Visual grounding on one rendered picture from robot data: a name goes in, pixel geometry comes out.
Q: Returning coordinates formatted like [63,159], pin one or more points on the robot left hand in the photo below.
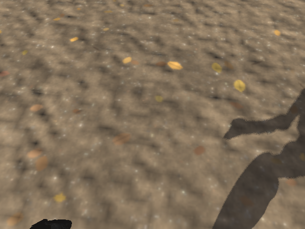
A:
[52,224]

